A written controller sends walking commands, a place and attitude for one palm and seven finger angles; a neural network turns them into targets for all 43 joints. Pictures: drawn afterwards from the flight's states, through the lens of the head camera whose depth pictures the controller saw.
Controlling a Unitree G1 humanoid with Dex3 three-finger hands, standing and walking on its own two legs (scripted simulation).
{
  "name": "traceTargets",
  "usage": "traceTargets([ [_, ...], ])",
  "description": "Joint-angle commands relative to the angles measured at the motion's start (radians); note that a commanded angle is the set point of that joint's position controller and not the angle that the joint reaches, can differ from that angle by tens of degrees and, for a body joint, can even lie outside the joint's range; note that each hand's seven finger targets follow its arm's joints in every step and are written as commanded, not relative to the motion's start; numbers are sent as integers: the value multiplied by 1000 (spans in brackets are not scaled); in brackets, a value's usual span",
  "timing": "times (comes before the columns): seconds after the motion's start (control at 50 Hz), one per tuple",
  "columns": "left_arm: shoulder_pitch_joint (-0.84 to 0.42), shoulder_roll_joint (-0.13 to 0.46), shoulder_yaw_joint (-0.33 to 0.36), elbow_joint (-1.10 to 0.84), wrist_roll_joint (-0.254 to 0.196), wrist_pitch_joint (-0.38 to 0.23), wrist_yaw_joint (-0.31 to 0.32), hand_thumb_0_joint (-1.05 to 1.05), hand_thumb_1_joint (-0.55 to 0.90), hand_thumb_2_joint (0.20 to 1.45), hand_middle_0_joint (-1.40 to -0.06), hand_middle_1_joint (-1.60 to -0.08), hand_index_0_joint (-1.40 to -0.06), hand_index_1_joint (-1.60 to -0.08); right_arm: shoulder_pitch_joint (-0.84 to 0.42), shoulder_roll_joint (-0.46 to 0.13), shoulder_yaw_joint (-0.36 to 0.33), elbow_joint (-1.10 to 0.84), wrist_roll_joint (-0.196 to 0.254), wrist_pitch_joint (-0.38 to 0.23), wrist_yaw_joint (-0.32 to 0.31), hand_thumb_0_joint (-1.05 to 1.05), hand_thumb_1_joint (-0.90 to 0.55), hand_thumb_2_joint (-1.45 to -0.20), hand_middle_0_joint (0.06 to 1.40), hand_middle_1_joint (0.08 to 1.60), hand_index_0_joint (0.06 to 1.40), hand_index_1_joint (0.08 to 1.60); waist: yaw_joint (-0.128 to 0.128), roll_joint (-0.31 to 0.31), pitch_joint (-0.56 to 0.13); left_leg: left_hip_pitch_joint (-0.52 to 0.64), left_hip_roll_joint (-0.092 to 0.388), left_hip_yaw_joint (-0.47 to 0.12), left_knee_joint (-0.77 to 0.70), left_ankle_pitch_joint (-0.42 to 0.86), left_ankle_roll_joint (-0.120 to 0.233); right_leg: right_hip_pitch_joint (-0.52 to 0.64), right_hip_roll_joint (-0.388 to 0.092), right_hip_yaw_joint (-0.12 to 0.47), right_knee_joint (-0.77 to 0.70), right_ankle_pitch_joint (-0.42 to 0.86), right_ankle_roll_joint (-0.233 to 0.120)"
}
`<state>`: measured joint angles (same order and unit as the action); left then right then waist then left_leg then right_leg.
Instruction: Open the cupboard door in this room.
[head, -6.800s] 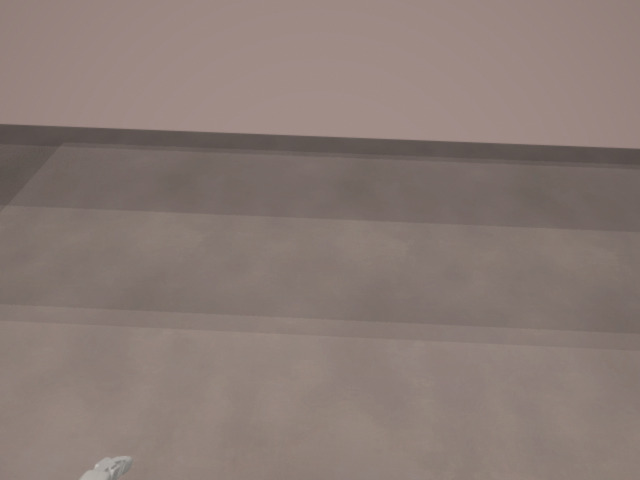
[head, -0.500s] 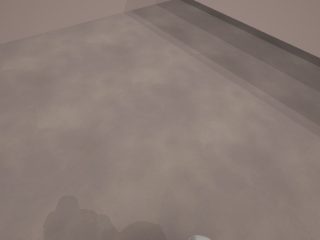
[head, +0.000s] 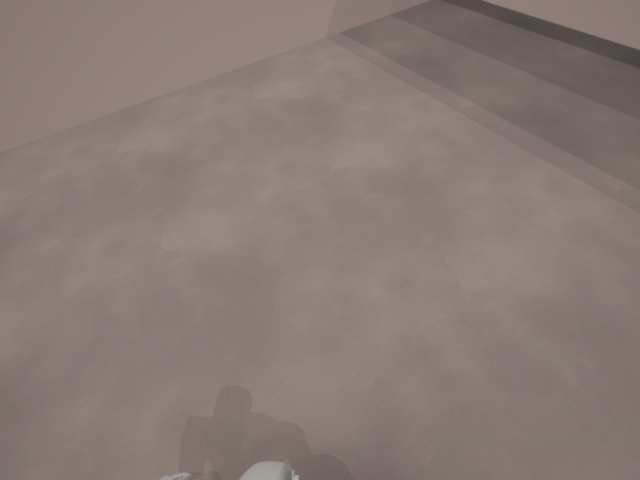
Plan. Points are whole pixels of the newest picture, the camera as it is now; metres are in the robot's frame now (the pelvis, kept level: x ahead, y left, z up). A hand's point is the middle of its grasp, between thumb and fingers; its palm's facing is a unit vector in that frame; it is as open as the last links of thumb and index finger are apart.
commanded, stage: turn or walk to find it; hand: left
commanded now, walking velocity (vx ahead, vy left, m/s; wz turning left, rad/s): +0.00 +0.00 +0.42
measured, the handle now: out of the picture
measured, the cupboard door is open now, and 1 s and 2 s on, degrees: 0 0 0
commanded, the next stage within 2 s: none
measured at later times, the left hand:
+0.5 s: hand out of the picture -0.07 +0.26 -0.19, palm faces +0.30 -0.93 -0.24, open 7.4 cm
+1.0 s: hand out of the picture -0.02 +0.20 -0.14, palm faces +0.41 -0.87 -0.29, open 7.4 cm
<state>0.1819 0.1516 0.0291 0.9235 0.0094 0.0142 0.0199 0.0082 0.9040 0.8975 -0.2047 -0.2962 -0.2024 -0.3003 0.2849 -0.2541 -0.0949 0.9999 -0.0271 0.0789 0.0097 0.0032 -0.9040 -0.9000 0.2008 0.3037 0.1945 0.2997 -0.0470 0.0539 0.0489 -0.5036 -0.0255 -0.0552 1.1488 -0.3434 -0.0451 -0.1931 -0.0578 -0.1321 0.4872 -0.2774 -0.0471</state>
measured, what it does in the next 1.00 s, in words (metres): steps on the spot, turning left: left foot, then right foot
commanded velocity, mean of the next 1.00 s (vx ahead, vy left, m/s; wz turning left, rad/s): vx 0.00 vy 0.00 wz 0.42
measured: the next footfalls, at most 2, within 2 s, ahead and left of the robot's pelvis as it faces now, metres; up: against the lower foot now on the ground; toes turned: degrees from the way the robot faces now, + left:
left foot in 0.38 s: -0.02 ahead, +0.15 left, +0.00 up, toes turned +15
right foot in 0.88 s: +0.03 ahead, -0.08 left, +0.00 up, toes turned +18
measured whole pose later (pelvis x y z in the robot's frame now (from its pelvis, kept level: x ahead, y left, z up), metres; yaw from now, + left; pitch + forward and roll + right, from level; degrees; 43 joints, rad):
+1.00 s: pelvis -0.05 -0.02 +0.00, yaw +25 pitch -2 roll +3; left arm 0.15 0.16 0.03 0.91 0.01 0.01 0.02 0.01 0.91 0.90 -0.20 -0.30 -0.20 -0.30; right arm 0.28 -0.25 -0.09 1.00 -0.03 0.08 0.01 0.00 -0.90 -0.90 0.20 0.30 0.20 0.30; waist -0.04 0.06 0.06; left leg -0.47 -0.05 -0.06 1.06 -0.41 -0.03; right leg -0.23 -0.06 -0.12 0.54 -0.29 -0.04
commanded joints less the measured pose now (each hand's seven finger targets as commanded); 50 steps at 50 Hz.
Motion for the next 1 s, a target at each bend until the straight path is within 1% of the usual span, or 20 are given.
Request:
traceTargets([
  [0.0,19,176,44,-61,5,-32,17,0,900,900,-200,-300,-200,-300,0,-49,-9,-49,2,-16,5,0,-900,-900,200,300,200,300,35,-200,-1,-75,49,5,55,37,-35,45,-229,143,-209,196,-44],
  [0.18,141,227,59,0,22,-24,15,0,900,900,-200,-300,-200,-300,-148,-33,19,-84,14,-28,0,0,-900,-900,200,300,200,300,100,-238,-46,32,62,84,-273,-122,-31,144,-299,120,-120,482,-99],
  [0.26,120,257,69,9,24,-16,13,0,900,900,-200,-300,-200,-300,-135,-32,26,-89,22,-40,-3,0,-900,-900,200,300,200,300,88,-263,-85,144,52,125,-437,-109,-7,121,-317,96,-70,486,-98],
  [0.3,89,257,71,9,18,-11,11,0,900,900,-200,-300,-200,-300,-80,-39,25,-79,20,-50,-3,0,-900,-900,200,300,200,300,47,-243,-106,269,50,141,-629,38,4,67,-294,39,5,414,-43],
  [0.32,83,242,69,7,8,-5,10,0,900,900,-200,-300,-200,-300,-43,-70,20,-67,18,-60,-2,0,-900,-900,200,300,200,300,21,-153,-128,390,74,112,-765,177,17,-11,-261,-6,107,327,7],
  [0.34,101,188,61,-16,-1,3,6,0,900,900,-200,-300,-200,-300,-19,-163,1,-69,9,-70,-6,0,-900,-900,200,300,200,300,8,107,-144,517,271,-156,-837,369,90,-218,-141,-62,301,13,80],
  [0.36,64,142,38,-50,5,12,5,0,900,900,-200,-300,-200,-300,7,-233,-14,-66,11,-63,-14,0,-900,-900,200,300,200,300,-5,258,-115,516,424,-312,-836,682,190,-366,-63,-12,457,-371,121],
  [0.38,28,171,41,-53,10,22,7,0,900,900,-200,-300,-200,-300,6,-226,-9,-63,9,-54,-14,0,-900,-900,200,300,200,300,-9,148,-95,436,439,-227,-820,615,224,-323,-81,53,545,-341,104],
  [0.42,9,172,53,-27,13,32,3,0,900,900,-200,-300,-200,-300,-89,-168,6,-78,5,-60,-31,0,-900,-900,200,300,200,300,20,200,-13,356,333,-189,-847,495,194,-360,-76,96,610,-234,113],
  [0.48,45,179,54,-3,10,22,-10,0,900,900,-200,-300,-200,-300,-119,-140,20,-98,11,-71,-33,0,-900,-900,200,300,200,300,46,97,-22,389,260,-118,-827,598,175,-357,-59,98,648,-121,125],
  [0.56,32,172,51,-14,8,21,-4,0,900,900,-200,-300,-200,-300,-72,-138,12,-94,13,-77,-32,0,-900,-900,200,300,200,300,37,67,-68,440,249,-131,-815,644,189,-349,-48,110,618,-97,144],
  [0.7,-61,145,43,-69,2,19,0,0,900,900,-200,-300,-200,-300,-34,-142,-2,-92,1,-66,-28,0,-900,-900,200,300,200,300,7,98,-64,396,258,-247,-804,536,226,-279,-15,116,407,-179,135],
  [0.76,-30,137,41,-71,-5,11,3,0,900,900,-200,-300,-200,-300,-51,-143,-5,-101,-1,-61,-26,0,-900,-900,200,300,200,300,23,110,-86,337,238,-278,-771,552,216,-160,16,102,239,-158,120],
  [0.8,22,145,43,-57,-7,2,4,0,900,900,-200,-300,-200,-300,-65,-138,-9,-102,3,-58,-23,0,-900,-900,200,300,200,300,52,85,-97,259,202,-275,-728,503,184,-29,32,89,70,-32,114],
  [0.82,63,159,49,-47,-6,-6,7,0,900,900,-200,-300,-200,-300,-69,-125,-8,-109,8,-58,-21,0,-900,-900,200,300,200,300,76,46,-118,180,167,-258,-684,403,147,95,10,98,-66,74,109],
  [0.84,97,218,59,-42,5,-17,12,0,900,900,-200,-300,-200,-300,-58,-79,-2,-113,18,-60,-16,0,-900,-900,200,300,200,300,88,-102,-144,47,89,-181,-576,202,86,238,-128,222,-163,94,74],
  [0.86,108,305,77,-45,19,-21,18,0,900,900,-200,-300,-200,-300,-63,-20,8,-140,18,-60,-13,0,-900,-900,200,300,200,300,99,-359,-116,-112,-50,-7,-342,-178,17,259,-381,470,-203,172,-34],
  [0.88,95,308,72,-62,9,-13,20,0,900,900,-200,-300,-200,-300,-80,-76,-9,-143,10,-46,-16,0,-900,-900,200,300,200,300,104,-280,-102,-61,-13,-33,-153,-240,18,95,-454,462,-220,195,-111],
  [0.92,-41,240,66,-89,6,-12,22,0,900,900,-200,-300,-200,-300,-48,-76,-19,-91,2,-19,-6,0,-900,-900,200,300,200,300,42,-226,1,-41,20,-54,32,-118,19,-79,-335,357,-280,-76,-83],
  [0.98,-86,182,44,-97,5,-20,15,0,900,900,-200,-300,-200,-300,30,-50,-14,-46,0,-13,7,0,-900,-900,200,300,200,300,0,-186,29,-39,36,-6,104,22,-6,-89,-231,165,-246,19,-23],
])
